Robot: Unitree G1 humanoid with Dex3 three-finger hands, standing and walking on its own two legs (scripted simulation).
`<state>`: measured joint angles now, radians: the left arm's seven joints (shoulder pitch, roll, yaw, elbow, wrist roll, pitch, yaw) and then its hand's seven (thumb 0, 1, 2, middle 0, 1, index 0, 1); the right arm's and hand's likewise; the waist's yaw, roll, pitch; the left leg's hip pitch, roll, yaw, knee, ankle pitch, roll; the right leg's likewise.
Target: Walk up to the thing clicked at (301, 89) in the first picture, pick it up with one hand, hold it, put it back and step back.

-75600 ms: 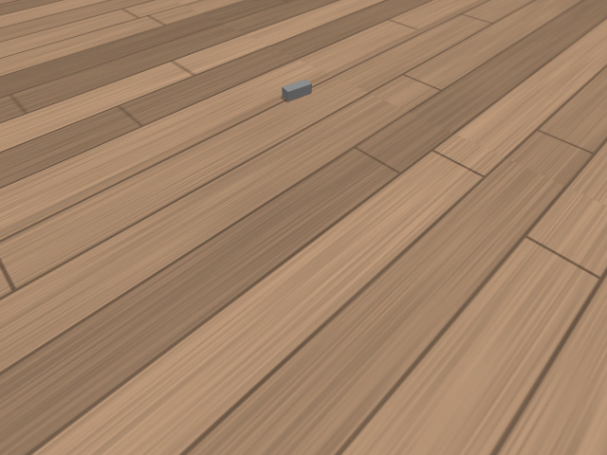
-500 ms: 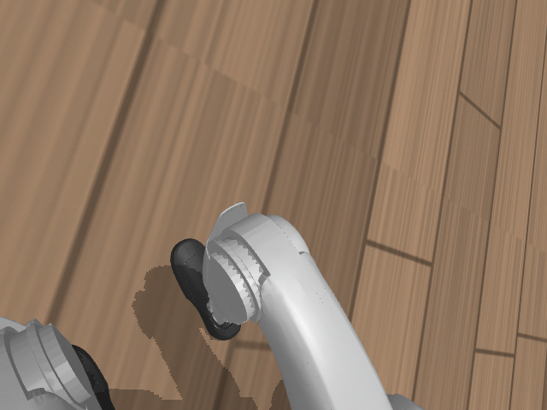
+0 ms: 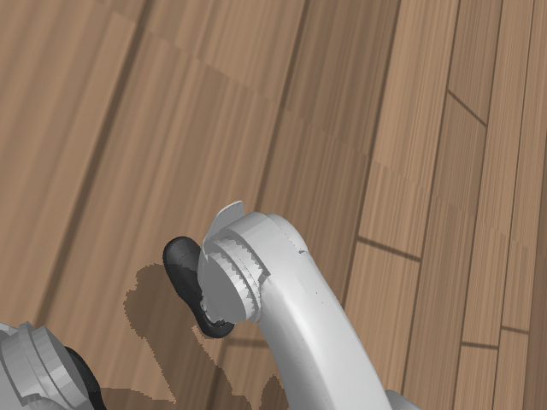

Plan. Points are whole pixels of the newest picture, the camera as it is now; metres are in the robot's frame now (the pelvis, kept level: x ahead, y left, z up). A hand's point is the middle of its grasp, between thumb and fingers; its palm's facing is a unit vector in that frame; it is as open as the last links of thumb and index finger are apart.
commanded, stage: rest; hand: left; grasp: from above
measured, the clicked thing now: out of the picture +0.52 +0.31 -0.31
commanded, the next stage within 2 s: open in 0.66 s
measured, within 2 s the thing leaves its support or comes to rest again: rests again in 0.66 s
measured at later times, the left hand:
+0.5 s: hand out of the picture +0.51 +0.31 -0.27, palm faces -0.20 -0.38 -0.90, open 10.0 cm
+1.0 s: hand out of the picture +0.52 +0.32 -0.27, palm faces -0.20 -0.37 -0.91, open 10.8 cm
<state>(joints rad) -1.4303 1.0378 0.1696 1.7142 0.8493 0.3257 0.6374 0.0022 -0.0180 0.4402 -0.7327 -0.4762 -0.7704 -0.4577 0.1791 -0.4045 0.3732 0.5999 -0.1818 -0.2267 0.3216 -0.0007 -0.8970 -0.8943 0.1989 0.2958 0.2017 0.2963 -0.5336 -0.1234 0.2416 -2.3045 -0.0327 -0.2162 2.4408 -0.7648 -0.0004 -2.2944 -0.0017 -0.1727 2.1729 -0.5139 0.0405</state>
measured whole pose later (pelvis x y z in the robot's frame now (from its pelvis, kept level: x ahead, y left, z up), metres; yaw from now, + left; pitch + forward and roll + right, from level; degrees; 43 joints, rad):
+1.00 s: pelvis +0.00 +0.00 +0.00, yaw +0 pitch +35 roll -16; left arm -1.45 1.08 0.15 1.68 0.86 0.33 0.61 0.00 -0.03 0.54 -0.56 -0.59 -0.57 -0.59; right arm 0.17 -0.41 0.40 0.59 -0.19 -0.24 0.30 0.00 -0.89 -0.89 0.20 0.30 0.20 0.30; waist -0.53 -0.13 0.26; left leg -2.29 -0.03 -0.22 2.43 -0.77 0.00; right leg -2.28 0.00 -0.18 2.16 -0.52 0.04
